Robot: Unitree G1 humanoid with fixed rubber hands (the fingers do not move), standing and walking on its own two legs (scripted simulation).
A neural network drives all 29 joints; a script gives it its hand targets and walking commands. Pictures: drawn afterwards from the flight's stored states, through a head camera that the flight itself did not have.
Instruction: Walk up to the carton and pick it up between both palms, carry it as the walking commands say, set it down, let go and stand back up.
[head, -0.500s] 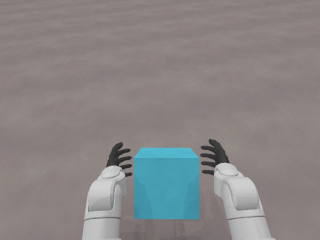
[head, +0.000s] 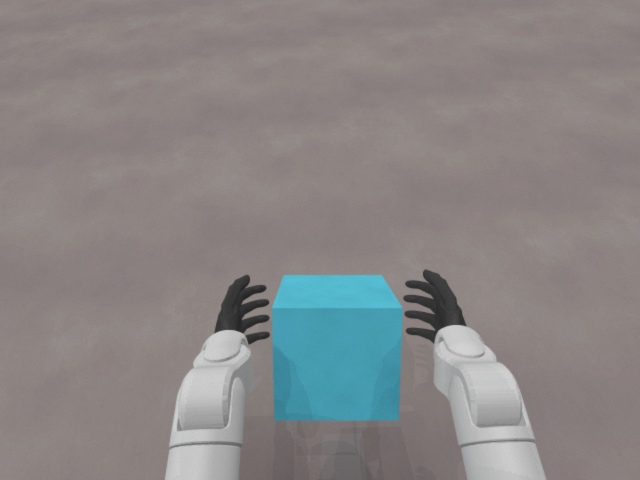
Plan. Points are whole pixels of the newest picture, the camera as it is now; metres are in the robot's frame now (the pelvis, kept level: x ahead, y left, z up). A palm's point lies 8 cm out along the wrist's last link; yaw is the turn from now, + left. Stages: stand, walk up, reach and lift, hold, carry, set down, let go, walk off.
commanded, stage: carry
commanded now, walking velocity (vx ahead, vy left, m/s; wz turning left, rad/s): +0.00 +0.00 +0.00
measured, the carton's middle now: (334, 339) +0.34 +0.01 -0.11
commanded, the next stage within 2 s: none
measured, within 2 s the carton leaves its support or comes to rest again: neither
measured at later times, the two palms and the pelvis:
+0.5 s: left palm (230, 282) +0.37 +0.15 +0.03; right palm (426, 265) +0.37 -0.11 +0.04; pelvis +0.08 +0.01 +0.00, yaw +0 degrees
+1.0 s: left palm (230, 279) +0.37 +0.15 +0.04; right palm (428, 259) +0.38 -0.12 +0.05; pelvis +0.08 +0.01 +0.00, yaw +1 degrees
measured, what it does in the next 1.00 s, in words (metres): steps on the spot: right foot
